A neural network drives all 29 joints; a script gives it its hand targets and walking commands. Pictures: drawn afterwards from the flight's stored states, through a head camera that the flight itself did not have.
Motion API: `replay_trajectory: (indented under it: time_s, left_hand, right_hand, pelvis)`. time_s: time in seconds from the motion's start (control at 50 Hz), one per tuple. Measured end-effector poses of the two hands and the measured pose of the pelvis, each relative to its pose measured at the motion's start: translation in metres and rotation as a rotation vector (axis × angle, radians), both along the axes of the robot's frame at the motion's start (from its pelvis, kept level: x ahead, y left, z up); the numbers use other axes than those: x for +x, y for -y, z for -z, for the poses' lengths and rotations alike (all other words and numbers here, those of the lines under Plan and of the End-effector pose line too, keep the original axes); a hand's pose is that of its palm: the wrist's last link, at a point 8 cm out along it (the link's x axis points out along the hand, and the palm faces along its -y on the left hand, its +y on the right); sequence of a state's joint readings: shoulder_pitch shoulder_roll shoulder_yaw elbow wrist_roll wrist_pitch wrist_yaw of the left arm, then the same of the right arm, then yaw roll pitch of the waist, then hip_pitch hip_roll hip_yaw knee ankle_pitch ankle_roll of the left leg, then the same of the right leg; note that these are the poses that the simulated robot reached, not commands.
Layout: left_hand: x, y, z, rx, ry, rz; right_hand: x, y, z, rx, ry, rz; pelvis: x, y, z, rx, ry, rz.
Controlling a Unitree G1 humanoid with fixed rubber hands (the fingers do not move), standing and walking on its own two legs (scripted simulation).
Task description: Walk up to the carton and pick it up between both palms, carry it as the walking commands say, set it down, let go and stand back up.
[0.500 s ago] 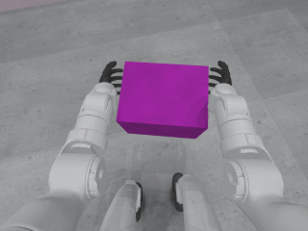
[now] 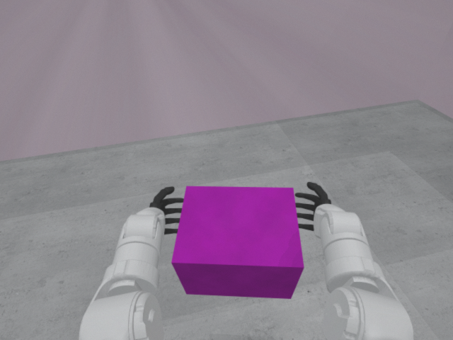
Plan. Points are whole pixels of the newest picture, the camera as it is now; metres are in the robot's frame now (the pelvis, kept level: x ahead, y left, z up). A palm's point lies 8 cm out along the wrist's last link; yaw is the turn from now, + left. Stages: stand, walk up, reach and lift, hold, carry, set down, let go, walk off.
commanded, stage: reach and lift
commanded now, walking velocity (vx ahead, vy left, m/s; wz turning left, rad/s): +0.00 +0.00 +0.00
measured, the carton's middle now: (238, 242) +0.34 -0.01 -0.02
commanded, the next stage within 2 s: hold in 1.06 s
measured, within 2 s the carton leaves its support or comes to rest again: neither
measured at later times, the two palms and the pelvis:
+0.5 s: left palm (143, 230) +0.32 +0.18 +0.05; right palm (304, 221) +0.33 -0.14 +0.06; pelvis +0.04 +0.02 +0.01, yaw +0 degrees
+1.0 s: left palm (146, 233) +0.31 +0.17 +0.05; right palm (309, 225) +0.32 -0.15 +0.05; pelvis +0.03 +0.02 +0.01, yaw +0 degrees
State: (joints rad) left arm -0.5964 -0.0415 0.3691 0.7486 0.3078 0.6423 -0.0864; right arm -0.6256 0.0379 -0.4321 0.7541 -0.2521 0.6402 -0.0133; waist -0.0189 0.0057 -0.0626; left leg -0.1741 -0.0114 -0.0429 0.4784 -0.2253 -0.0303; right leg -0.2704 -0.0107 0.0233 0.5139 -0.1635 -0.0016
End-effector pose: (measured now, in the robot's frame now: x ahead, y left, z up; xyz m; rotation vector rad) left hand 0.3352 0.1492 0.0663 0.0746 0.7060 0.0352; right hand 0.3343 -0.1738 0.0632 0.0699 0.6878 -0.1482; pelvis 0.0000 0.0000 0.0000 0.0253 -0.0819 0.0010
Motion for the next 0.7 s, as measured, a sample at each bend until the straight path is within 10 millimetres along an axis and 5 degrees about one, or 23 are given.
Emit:
replay_trajectory:
  time_s: [0.3,0.7]
  left_hand:
    - [-0.002,-0.016,0.011,-0.024,0.019,-0.071]
    - [-0.014,-0.023,0.017,0.020,-0.007,-0.112]
  right_hand:
    - [-0.002,-0.020,0.005,-0.040,0.014,0.000]
    - [-0.008,-0.029,0.015,-0.003,0.003,-0.008]
  pelvis:
    - [0.035,-0.014,-0.009,-0.020,-0.023,0.001]
    - [0.034,-0.018,-0.010,-0.024,-0.012,0.001]
